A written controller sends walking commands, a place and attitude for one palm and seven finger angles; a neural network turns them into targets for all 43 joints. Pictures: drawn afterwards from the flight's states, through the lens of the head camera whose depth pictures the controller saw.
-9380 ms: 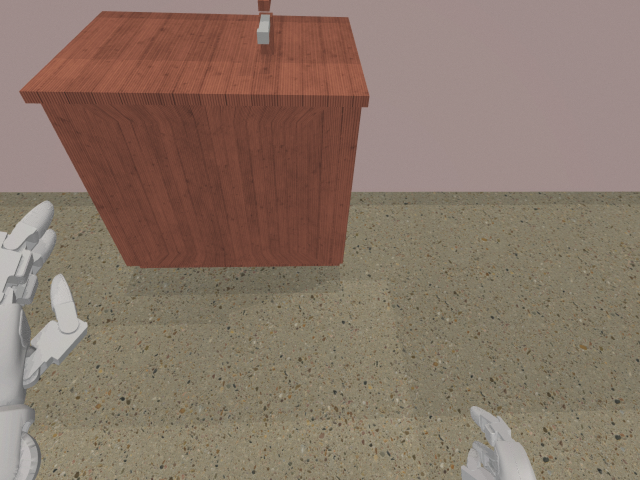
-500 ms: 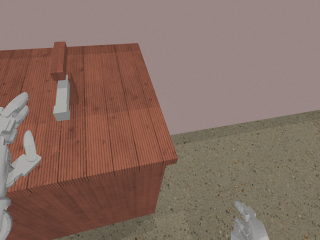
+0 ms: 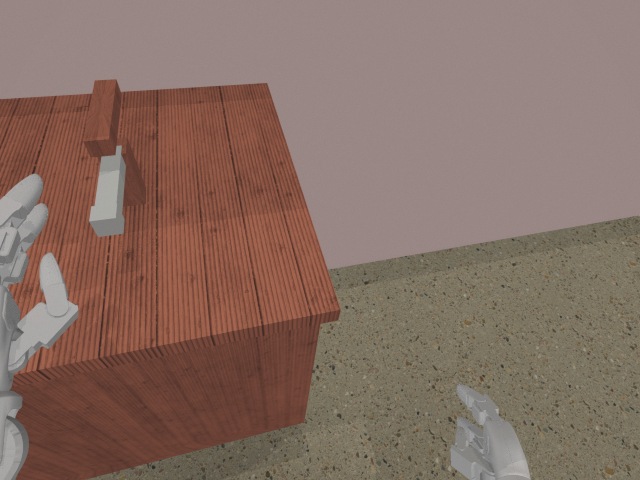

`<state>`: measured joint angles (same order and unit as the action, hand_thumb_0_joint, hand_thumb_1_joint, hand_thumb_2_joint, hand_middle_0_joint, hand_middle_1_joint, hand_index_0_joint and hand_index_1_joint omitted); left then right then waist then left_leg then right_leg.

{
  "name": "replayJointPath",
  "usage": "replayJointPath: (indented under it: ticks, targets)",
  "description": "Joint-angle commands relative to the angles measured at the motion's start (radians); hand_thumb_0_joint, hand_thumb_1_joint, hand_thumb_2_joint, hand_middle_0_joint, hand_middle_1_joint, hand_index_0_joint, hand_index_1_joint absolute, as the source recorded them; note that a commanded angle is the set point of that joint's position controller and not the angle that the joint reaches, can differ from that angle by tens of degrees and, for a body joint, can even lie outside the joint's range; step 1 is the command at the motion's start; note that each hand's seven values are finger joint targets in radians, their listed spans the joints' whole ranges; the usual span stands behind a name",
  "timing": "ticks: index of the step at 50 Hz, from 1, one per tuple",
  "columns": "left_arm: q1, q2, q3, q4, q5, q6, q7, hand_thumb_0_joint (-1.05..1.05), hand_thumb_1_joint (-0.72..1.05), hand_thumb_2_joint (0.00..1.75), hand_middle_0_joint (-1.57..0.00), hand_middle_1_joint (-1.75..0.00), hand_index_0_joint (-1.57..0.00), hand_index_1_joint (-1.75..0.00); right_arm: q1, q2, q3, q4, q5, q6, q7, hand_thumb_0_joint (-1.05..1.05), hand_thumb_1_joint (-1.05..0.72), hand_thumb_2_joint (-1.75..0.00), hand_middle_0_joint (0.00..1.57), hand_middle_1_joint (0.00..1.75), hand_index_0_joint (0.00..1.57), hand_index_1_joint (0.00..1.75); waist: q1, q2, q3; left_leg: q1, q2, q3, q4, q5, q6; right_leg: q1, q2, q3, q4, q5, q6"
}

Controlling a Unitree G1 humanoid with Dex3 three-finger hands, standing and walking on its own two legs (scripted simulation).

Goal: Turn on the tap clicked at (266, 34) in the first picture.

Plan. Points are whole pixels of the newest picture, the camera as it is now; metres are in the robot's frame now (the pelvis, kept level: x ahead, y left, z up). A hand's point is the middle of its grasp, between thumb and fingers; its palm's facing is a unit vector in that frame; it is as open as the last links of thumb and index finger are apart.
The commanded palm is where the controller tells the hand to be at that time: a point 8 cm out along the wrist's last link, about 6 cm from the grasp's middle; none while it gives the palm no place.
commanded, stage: come to a stop and stand still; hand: left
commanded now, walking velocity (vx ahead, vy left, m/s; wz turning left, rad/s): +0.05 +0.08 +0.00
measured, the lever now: (107, 220) +0.36 +0.30 +0.11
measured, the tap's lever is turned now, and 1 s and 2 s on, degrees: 0 0 0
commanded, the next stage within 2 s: look again from close up in 0.78 s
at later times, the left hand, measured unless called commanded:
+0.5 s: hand (78, 290) +0.24 +0.26 +0.15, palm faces +0.27 -0.86 -0.43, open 7.4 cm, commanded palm +0.18 +0.30 +0.18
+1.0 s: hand (43, 289) +0.23 +0.28 +0.16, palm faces +0.39 -0.85 -0.36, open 7.4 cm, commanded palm +0.18 +0.31 +0.18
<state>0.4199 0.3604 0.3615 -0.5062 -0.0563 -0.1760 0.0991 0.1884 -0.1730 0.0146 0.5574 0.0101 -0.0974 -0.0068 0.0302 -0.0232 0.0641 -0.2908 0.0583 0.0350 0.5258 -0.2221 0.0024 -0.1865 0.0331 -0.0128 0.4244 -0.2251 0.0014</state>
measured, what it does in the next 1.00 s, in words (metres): stands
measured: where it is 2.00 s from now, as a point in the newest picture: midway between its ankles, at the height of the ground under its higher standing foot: outside the picture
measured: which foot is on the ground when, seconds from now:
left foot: down 0.00-1.00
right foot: down 0.00-1.00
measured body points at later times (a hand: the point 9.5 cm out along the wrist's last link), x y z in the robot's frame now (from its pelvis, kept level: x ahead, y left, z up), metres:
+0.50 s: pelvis +0.02 +0.03 +0.00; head +0.05 +0.05 +0.45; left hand +0.22 +0.31 +0.17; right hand +0.18 -0.20 -0.07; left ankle +0.04 +0.11 -0.74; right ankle +0.00 -0.12 -0.74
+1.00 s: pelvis +0.02 +0.03 +0.00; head +0.04 +0.05 +0.45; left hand +0.21 +0.33 +0.18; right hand +0.21 -0.19 -0.06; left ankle +0.04 +0.11 -0.74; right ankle +0.00 -0.12 -0.74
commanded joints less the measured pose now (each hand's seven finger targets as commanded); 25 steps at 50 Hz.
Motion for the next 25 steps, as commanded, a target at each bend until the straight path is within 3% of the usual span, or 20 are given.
replayJointPath:
  ticks: [1,2,5,8,9,10,11,12,13,15,18,20,21,25]
  targets:
    - [-0.073,0.166,0.095,-0.172,0.004,-0.049,0.030,0.00,0.90,0.90,-0.20,-0.30,-0.20,-0.30,-0.093,-0.138,-0.052,-0.138,-0.001,-0.051,-0.032,0.00,-0.90,-0.90,0.20,0.30,0.20,0.30,-0.015,0.032,-0.121,0.119,-0.027,-0.023,-0.053,-0.077,0.018,-0.090,-0.098,0.148,-0.190,-0.060,-0.032]
    - [-0.086,0.144,0.067,-0.160,0.005,-0.049,0.028,0.00,0.90,0.90,-0.20,-0.30,-0.20,-0.30,-0.085,-0.140,-0.049,-0.134,-0.004,-0.047,-0.035,0.00,-0.90,-0.90,0.20,0.30,0.20,0.30,-0.021,0.028,-0.104,0.107,-0.031,-0.028,-0.056,-0.072,0.021,-0.093,-0.102,0.137,-0.195,-0.086,-0.031]
    - [-0.076,0.159,0.086,-0.125,0.006,-0.047,0.032,0.00,0.90,0.90,-0.20,-0.30,-0.20,-0.30,-0.089,-0.143,-0.054,-0.132,-0.001,-0.046,-0.042,0.00,-0.90,-0.90,0.20,0.30,0.20,0.30,-0.014,0.002,-0.099,0.106,-0.028,-0.034,-0.069,-0.032,0.027,-0.068,-0.098,0.126,-0.189,-0.061,-0.025]
    - [-0.095,0.165,0.087,-0.158,0.005,-0.051,0.033,0.00,0.90,0.90,-0.20,-0.30,-0.20,-0.30,-0.093,-0.149,-0.056,-0.130,0.002,-0.046,-0.045,0.00,-0.90,-0.90,0.20,0.30,0.20,0.30,-0.012,0.049,-0.126,0.116,-0.018,-0.046,-0.121,0.042,0.025,-0.002,-0.072,0.073,-0.130,0.050,-0.014]
    - [-1.038,0.951,0.652,-0.383,0.145,-0.151,0.021,0.00,0.90,0.90,-0.20,-0.30,-0.20,-0.30,0.015,-0.171,-0.073,-0.107,-0.048,-0.086,-0.044,0.00,-0.90,-0.90,0.20,0.30,0.20,0.30,0.028,-0.104,0.019,-0.019,0.017,-0.019,0.012,0.094,0.018,-0.147,-0.127,0.145,-0.220,0.202,0.013]
    - [-0.493,0.341,0.242,0.151,0.061,-0.115,-0.014,0.00,0.90,0.90,-0.20,-0.30,-0.20,-0.30,-0.051,-0.062,-0.025,-0.045,-0.015,-0.085,-0.041,0.00,-0.90,-0.90,0.20,0.30,0.20,0.30,-0.011,-0.101,-0.163,0.107,-0.064,-0.041,-0.046,0.136,0.022,-0.060,-0.151,0.143,-0.097,0.228,-0.074]
    - [-0.305,0.142,0.108,0.117,0.007,-0.094,-0.020,0.00,0.90,0.90,-0.20,-0.30,-0.20,-0.30,-0.057,-0.124,-0.074,-0.114,0.018,-0.091,-0.033,0.00,-0.90,-0.90,0.20,0.30,0.20,0.30,0.008,0.135,-0.222,0.213,-0.032,-0.016,-0.091,0.186,0.006,-0.014,-0.123,0.154,-0.035,0.266,-0.074]
    - [-0.263,0.145,0.059,-0.015,0.015,-0.109,-0.022,0.00,0.90,0.90,-0.20,-0.30,-0.20,-0.30,-0.050,-0.151,-0.078,-0.137,0.012,-0.099,-0.026,0.00,-0.90,-0.90,0.20,0.30,0.20,0.30,0.006,0.215,-0.251,0.222,0.004,-0.014,-0.080,0.212,0.021,-0.002,-0.112,0.131,-0.009,0.230,-0.040]
    - [-0.160,0.145,0.058,-0.067,0.011,-0.110,-0.016,0.00,0.90,0.90,-0.20,-0.30,-0.20,-0.30,-0.048,-0.157,-0.079,-0.131,0.011,-0.098,-0.011,0.00,-0.90,-0.90,0.20,0.30,0.20,0.30,0.010,0.226,-0.253,0.198,0.025,-0.038,-0.093,0.226,0.032,0.022,-0.103,0.101,0.001,0.188,-0.023]
    - [-0.044,0.126,0.029,-0.136,0.013,-0.103,-0.010,0.00,0.90,0.90,-0.20,-0.30,-0.20,-0.30,-0.073,-0.156,-0.073,-0.147,0.010,-0.096,0.008,0.00,-0.90,-0.90,0.20,0.30,0.20,0.30,0.018,0.129,-0.203,0.105,0.032,-0.057,-0.125,0.129,0.034,0.039,-0.085,0.082,-0.011,0.116,-0.017]
    - [0.007,0.188,0.111,-0.139,0.011,-0.101,0.008,0.00,0.90,0.90,-0.20,-0.30,-0.20,-0.30,-0.081,-0.159,-0.067,-0.153,0.005,-0.085,-0.001,0.00,-0.90,-0.90,0.20,0.30,0.20,0.30,0.011,0.012,-0.156,0.047,0.029,-0.064,-0.163,-0.019,0.026,0.023,-0.072,0.058,-0.039,0.036,-0.018]
    - [-0.010,0.222,0.165,-0.119,0.006,-0.108,0.010,0.00,0.90,0.90,-0.20,-0.30,-0.20,-0.30,-0.083,-0.156,-0.063,-0.155,0.002,-0.081,-0.018,0.00,-0.90,-0.90,0.20,0.30,0.20,0.30,0.005,-0.019,-0.129,0.048,0.023,-0.069,-0.176,-0.055,0.026,-0.007,-0.068,0.060,-0.061,0.003,-0.018]
    - [-0.055,0.258,0.202,-0.149,0.005,-0.110,0.016,0.00,0.90,0.90,-0.20,-0.30,-0.20,-0.30,-0.091,-0.157,-0.061,-0.152,0.002,-0.076,-0.028,0.00,-0.90,-0.90,0.20,0.30,0.20,0.30,0.000,0.008,-0.129,0.063,0.025,-0.071,-0.186,-0.038,0.023,-0.013,-0.065,0.055,-0.051,0.011,-0.018]
    - [-0.113,0.220,0.172,-0.180,0.005,-0.121,0.013,0.00,0.90,0.90,-0.20,-0.30,-0.20,-0.30,-0.076,-0.149,-0.059,-0.148,-0.001,-0.087,-0.039,0.00,-0.90,-0.90,0.20,0.30,0.20,0.30,-0.005,0.102,-0.187,0.116,0.028,-0.061,-0.164,0.087,0.034,0.049,-0.067,0.037,-0.022,0.135,-0.017]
